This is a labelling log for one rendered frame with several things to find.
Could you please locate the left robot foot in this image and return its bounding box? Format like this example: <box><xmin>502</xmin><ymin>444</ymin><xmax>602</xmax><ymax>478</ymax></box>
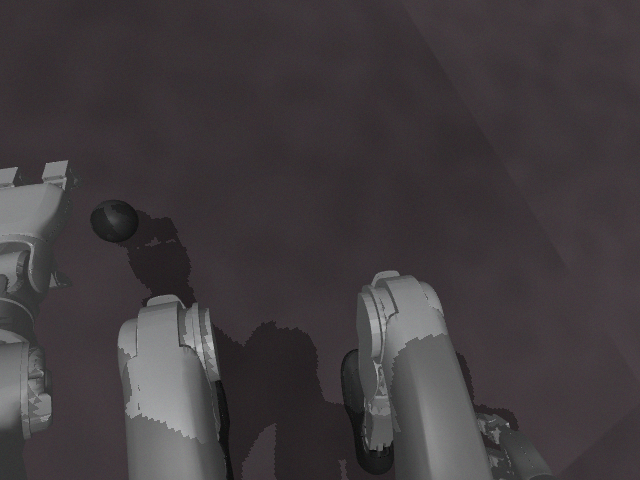
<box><xmin>215</xmin><ymin>380</ymin><xmax>234</xmax><ymax>480</ymax></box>

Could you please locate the ball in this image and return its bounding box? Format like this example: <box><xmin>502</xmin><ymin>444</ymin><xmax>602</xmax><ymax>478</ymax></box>
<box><xmin>90</xmin><ymin>200</ymin><xmax>139</xmax><ymax>243</ymax></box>

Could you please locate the left robot hand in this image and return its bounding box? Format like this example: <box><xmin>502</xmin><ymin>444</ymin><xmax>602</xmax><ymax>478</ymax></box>
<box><xmin>0</xmin><ymin>160</ymin><xmax>83</xmax><ymax>290</ymax></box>

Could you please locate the right robot foot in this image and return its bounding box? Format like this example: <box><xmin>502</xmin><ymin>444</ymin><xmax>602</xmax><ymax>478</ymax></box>
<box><xmin>341</xmin><ymin>349</ymin><xmax>394</xmax><ymax>475</ymax></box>

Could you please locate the left robot arm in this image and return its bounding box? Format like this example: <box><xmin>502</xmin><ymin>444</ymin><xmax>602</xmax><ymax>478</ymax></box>
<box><xmin>0</xmin><ymin>235</ymin><xmax>54</xmax><ymax>480</ymax></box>

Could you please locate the right robot hand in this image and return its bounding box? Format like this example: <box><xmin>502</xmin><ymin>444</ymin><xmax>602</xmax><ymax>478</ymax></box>
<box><xmin>475</xmin><ymin>412</ymin><xmax>554</xmax><ymax>480</ymax></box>

